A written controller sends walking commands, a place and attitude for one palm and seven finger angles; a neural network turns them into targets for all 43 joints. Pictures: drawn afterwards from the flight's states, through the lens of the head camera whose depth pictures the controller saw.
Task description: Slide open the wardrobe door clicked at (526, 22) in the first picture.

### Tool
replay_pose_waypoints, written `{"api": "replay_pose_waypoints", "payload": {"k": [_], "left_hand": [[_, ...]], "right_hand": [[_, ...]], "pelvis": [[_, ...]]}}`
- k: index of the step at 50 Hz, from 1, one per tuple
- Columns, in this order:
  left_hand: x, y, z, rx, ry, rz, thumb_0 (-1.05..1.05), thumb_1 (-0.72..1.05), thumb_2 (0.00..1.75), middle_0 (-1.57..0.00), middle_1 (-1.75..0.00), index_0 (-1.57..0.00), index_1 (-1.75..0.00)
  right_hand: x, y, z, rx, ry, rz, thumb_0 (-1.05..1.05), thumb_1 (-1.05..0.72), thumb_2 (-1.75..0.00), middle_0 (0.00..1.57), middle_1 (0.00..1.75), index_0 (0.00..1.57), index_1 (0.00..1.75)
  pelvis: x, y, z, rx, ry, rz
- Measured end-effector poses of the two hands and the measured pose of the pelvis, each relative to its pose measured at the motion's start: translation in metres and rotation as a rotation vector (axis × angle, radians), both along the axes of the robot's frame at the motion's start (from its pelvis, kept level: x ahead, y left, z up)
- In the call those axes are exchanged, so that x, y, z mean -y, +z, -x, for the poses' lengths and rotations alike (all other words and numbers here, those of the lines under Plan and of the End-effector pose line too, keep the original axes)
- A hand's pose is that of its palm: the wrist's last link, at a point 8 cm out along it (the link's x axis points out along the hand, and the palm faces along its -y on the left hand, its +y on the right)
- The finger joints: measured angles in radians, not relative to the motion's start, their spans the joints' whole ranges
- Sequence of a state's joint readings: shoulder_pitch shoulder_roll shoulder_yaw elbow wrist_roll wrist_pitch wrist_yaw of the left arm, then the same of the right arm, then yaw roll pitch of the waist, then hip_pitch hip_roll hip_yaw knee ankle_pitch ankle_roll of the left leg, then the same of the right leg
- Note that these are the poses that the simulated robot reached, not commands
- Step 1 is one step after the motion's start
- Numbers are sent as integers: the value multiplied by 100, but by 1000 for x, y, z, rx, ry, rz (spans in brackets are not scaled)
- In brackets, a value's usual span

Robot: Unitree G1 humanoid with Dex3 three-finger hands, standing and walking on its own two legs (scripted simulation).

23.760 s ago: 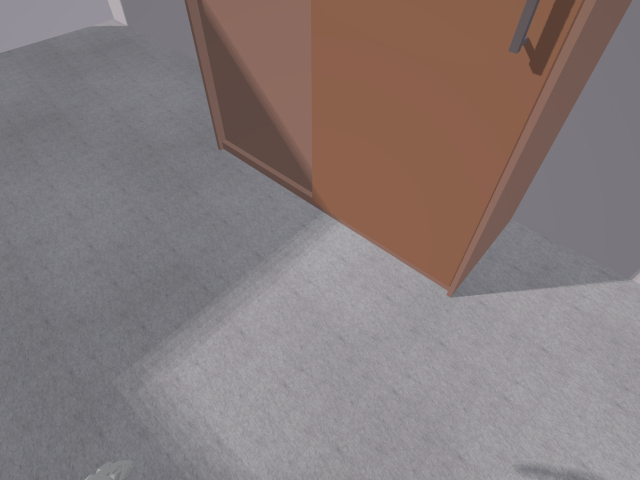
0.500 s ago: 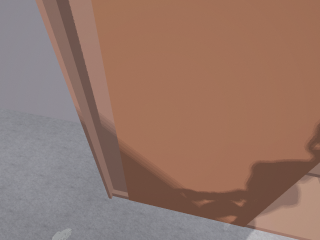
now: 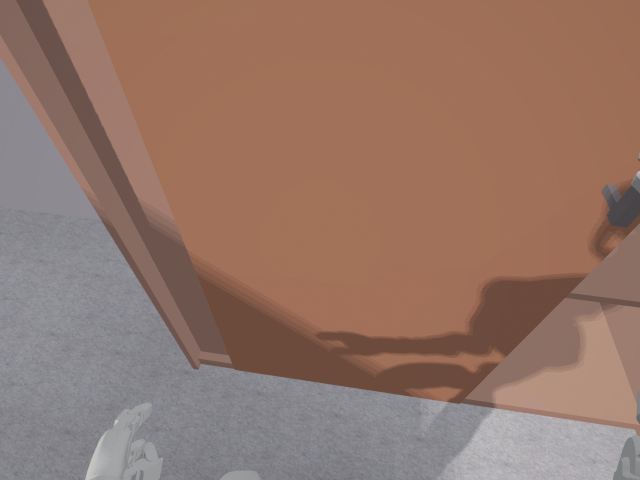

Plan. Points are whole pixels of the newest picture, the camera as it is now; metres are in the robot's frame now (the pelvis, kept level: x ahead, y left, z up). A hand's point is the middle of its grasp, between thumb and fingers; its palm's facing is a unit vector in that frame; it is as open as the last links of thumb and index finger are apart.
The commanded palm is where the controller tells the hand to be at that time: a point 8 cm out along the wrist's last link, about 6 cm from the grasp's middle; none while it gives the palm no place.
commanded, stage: stop walking and hold the door there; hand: right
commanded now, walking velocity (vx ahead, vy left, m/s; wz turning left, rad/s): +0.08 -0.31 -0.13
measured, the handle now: out of the picture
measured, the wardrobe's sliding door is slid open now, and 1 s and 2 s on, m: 0.53 0.54 0.54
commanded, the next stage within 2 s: loosen the grip on the handle in 1.18 s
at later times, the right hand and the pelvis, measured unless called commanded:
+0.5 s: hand out of the picture +0.39 -0.31 +0.21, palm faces +0.35 +0.91 -0.22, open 6.0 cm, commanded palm +0.35 -0.33 +0.20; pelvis -0.02 -0.10 -0.02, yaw -4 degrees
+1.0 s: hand out of the picture +0.38 -0.29 +0.22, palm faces +0.25 +0.97 -0.07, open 5.8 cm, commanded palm +0.35 -0.32 +0.20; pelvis -0.01 -0.11 +0.00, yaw -5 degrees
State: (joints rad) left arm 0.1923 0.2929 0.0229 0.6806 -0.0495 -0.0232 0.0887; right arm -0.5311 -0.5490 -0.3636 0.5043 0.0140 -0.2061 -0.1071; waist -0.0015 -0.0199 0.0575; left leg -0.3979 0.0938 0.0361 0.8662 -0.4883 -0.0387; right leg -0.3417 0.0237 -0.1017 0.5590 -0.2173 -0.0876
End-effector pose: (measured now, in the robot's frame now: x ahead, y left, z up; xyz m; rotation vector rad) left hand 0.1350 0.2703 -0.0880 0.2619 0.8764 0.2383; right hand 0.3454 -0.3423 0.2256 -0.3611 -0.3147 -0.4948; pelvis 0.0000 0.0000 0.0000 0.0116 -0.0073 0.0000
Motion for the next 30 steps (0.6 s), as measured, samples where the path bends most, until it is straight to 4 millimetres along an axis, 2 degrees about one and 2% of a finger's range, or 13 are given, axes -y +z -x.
{"api": "replay_pose_waypoints", "payload": {"k": [5, 9, 11, 13, 17, 20, 24, 27, 30], "left_hand": [[43, -4, 0, 28, -68, 85, 1, 91, 90, -20, -29, -20, -29], [64, -14, 2, 36, -122, 129, 1, 90, 90, -21, -30, -20, -30], [69, -22, 4, 27, -147, 134, 1, 90, 90, -21, -30, -20, -30], [70, -26, 10, -5, -150, 125, 1, 90, 90, -21, -30, -20, -30], [73, -22, 26, -103, -131, 84, 1, 90, 90, -21, -30, -20, -30], [77, -17, 31, -148, -111, 32, 1, 90, 90, -21, -30, -20, -30], [90, -28, 19, -88, -66, -28, 1, 90, 90, -21, -29, -20, -30], [118, -32, 7, -51, -62, 26, 1, 91, 90, -20, -29, -20, -29], [151, -33, -6, -16, -127, 104, 1, 91, 90, -20, -29, -20, -29]], "right_hand": [[-4, -1, 1, -8, 24, -64, -17, -72, -77, 46, 145, 37, 139], [-6, -1, 2, -25, 35, -70, -15, -74, -77, 46, 143, 32, 138], [-4, -2, 2, -18, 46, -52, -15, -74, -77, 46, 142, 31, 138], [-3, -2, 1, -10, 64, -58, -15, -74, -77, 46, 142, 32, 138], [1, -4, -1, 19, 118, -57, -15, -72, -79, 46, 142, 34, 139], [7, -5, -3, 46, 169, -25, -17, -69, -80, 48, 144, 37, 139], [12, -9, -4, 96, 211, 0, -22, -67, -76, 49, 146, 35, 131], [11, -11, -3, 104, 231, -13, -20, -69, -76, 44, 145, 30, 123], [8, -11, -2, 88, 237, -55, -16, -72, -77, 40, 146, 28, 122]], "pelvis": [[8, 2, 17, -7, 3, -13], [12, -3, 27, -27, -1, 6], [16, -9, 31, -33, 0, 20], [25, -7, 33, -22, -8, 13], [43, 3, 27, -15, -39, 52], [61, 5, 23, -15, -57, 85], [95, -18, 18, -9, -59, 44], [99, -21, 24, 13, -69, 53], [97, -18, 26, 16, -71, 48]]}}
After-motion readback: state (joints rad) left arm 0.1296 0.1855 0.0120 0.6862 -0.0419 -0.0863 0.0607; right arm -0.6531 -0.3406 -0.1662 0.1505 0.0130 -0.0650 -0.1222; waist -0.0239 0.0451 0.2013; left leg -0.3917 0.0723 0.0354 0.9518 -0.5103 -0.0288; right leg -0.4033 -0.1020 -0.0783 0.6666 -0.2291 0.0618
